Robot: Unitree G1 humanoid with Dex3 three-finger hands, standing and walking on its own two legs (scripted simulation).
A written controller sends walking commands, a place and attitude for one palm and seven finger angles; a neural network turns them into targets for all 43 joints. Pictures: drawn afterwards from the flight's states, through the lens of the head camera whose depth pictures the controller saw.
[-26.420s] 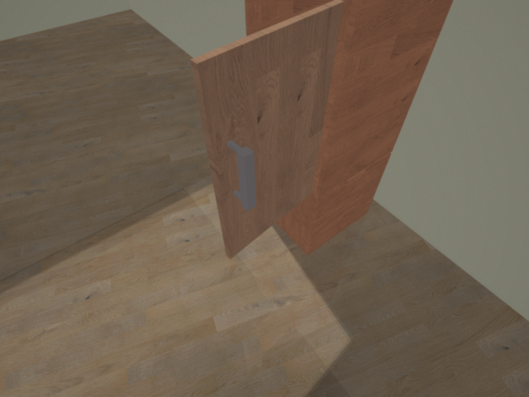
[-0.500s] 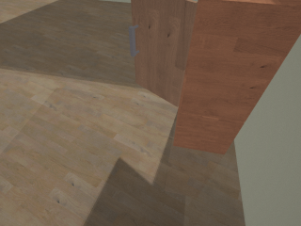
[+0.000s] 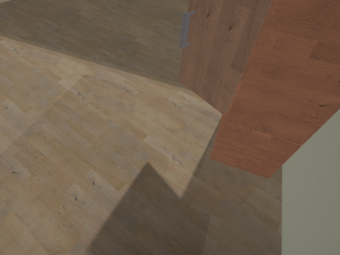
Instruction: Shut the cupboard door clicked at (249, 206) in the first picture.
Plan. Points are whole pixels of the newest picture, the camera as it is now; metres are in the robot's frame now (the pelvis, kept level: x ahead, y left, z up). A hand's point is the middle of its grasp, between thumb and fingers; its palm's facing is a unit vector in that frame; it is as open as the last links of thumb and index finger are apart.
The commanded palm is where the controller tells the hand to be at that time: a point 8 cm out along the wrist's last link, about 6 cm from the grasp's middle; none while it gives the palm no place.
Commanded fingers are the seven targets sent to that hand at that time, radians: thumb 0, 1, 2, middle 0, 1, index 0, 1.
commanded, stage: walk to a spot facing it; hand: left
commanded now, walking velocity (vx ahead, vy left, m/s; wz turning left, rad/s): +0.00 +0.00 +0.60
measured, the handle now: (187, 30) +1.05 -0.04 +0.00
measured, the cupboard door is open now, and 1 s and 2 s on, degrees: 61 61 61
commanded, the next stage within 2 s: turn to face it in 1.96 s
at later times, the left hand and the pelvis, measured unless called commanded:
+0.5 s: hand out of the picture +0.02 +0.17 -0.14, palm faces +0.32 -0.90 -0.30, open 7.4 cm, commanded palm none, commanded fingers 0.00 0.90 0.90 -0.20 -0.30 -0.20 -0.30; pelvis -0.01 -0.05 +0.01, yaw +19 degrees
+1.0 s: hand out of the picture -0.05 +0.24 -0.15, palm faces +0.62 -0.75 -0.24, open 7.4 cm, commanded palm none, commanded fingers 0.00 0.90 0.90 -0.20 -0.30 -0.20 -0.30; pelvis +0.05 +0.03 +0.01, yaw +37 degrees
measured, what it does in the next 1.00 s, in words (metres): steps on the spot, turning left: right foot, then left foot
